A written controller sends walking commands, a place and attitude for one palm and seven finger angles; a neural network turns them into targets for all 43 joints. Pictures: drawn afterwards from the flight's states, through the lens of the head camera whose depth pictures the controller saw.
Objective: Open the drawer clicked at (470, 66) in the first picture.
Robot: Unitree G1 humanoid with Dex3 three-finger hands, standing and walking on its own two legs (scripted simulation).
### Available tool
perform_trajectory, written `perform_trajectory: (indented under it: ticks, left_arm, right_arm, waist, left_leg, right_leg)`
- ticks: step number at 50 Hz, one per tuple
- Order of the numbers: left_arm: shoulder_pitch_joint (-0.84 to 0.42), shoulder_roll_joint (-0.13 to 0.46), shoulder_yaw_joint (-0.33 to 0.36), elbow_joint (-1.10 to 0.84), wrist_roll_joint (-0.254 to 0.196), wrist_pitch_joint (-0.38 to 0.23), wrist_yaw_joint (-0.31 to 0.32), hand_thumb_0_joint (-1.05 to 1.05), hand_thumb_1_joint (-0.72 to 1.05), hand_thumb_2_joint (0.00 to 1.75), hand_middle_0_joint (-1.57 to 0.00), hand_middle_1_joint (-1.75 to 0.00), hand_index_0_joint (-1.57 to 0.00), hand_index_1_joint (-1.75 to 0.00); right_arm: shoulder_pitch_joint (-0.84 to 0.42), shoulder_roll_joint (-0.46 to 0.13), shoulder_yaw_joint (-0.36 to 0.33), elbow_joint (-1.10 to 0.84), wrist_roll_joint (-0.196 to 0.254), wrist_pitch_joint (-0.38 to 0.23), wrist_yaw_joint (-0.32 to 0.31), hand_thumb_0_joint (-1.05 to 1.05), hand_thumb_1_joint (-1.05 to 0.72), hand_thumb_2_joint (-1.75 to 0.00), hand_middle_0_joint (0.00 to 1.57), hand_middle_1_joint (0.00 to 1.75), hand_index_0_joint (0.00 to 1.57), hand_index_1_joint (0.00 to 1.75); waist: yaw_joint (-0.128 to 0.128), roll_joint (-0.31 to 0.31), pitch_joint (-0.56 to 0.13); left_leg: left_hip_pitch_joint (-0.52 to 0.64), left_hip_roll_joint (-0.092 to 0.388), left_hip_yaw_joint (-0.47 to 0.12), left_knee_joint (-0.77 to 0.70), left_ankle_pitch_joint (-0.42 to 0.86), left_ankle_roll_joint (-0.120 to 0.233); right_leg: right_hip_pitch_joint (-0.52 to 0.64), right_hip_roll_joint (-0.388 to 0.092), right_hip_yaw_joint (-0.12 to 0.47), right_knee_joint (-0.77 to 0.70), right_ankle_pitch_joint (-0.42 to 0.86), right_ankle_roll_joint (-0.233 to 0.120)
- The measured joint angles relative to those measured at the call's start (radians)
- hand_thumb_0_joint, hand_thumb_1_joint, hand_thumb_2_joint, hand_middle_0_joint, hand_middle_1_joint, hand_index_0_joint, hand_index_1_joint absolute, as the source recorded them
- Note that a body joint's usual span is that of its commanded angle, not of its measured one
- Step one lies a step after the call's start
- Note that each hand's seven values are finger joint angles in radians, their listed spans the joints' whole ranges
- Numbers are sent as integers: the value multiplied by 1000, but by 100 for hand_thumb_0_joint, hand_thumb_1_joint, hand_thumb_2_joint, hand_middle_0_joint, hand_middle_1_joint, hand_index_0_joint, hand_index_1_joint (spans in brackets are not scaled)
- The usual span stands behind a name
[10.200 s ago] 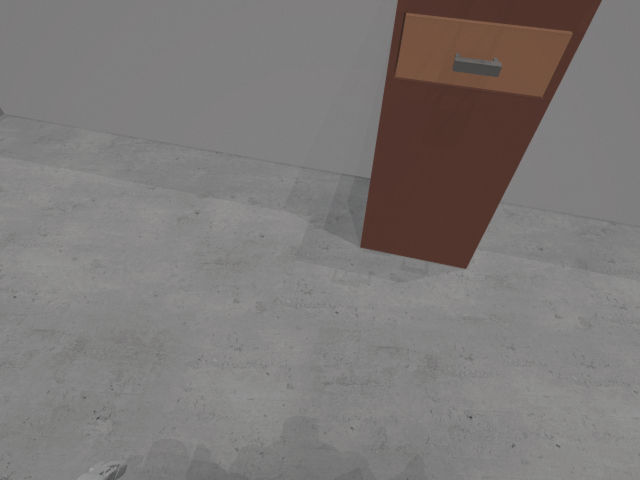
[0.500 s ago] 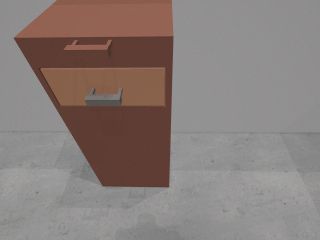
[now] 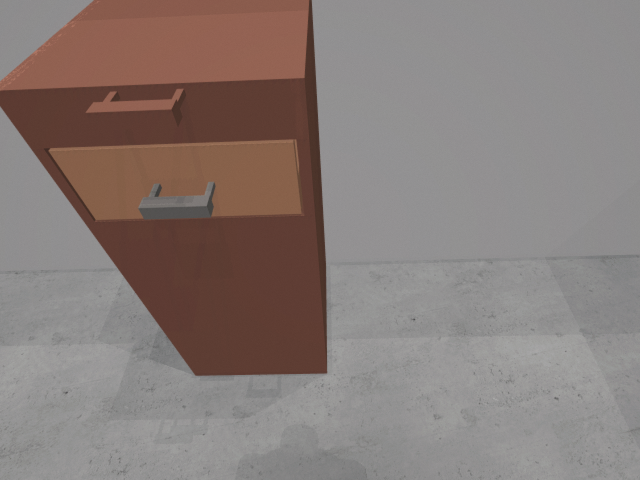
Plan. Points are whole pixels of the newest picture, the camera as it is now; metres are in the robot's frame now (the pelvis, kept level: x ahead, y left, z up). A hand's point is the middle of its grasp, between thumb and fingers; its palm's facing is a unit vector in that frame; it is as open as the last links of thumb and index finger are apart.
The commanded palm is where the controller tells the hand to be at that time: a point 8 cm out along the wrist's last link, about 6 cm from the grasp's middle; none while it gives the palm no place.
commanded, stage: come to a stop and stand still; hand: left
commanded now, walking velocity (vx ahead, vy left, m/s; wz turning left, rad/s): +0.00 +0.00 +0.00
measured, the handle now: (180, 197) +0.53 +0.26 +0.05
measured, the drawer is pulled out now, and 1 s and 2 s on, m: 0.00 0.00 0.00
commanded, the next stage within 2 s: look again from close up in 0.40 s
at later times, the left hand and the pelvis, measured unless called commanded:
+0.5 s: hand out of the picture +0.01 +0.16 -0.17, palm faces +0.02 -0.98 -0.20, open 7.3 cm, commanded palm none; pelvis +0.02 -0.01 +0.00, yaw +0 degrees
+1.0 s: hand out of the picture +0.03 +0.17 -0.17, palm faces +0.01 -0.98 -0.21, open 7.3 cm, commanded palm none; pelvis +0.03 +0.00 +0.00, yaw +0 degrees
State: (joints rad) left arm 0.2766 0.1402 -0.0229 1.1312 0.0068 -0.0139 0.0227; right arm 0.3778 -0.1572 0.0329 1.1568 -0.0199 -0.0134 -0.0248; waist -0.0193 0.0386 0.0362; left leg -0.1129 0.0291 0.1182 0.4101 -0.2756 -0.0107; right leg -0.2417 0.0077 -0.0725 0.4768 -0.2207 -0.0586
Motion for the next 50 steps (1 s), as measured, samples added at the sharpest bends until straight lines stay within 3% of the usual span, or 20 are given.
perform_trajectory:
  ticks: [12, 29, 50]
  left_arm:
    - [-6, 3, 8, 9, 1, -3, 7, 2, 94, 90, -20, -30, -20, -30]
    - [8, -2, 13, 9, 5, -3, 6, 2, 94, 90, -20, -30, -20, -30]
    - [-1, 11, 19, -2, 4, -3, 8, 2, 94, 90, -20, -30, -20, -30]
  right_arm:
    - [-21, 33, -4, 5, 1, -5, -6, 1, -91, -90, 20, 30, 20, 30]
    - [-83, 23, -14, -22, 2, -14, -14, 0, -91, -90, 20, 30, 20, 30]
    - [-55, 33, -13, 1, 1, -13, -16, 1, -91, -90, 20, 30, 20, 30]
  waist:
    - [2, -10, -5]
    - [18, -18, -11]
    - [12, -26, -6]
  left_leg:
    - [7, 20, -11, -1, -13, -17]
    - [30, 26, -6, -12, -28, -20]
    - [46, 23, -3, -21, -34, -16]
  right_leg:
    - [16, 19, -12, -15, -10, -14]
    - [34, 27, -7, -24, -25, -12]
    - [48, 25, -4, -27, -32, -6]
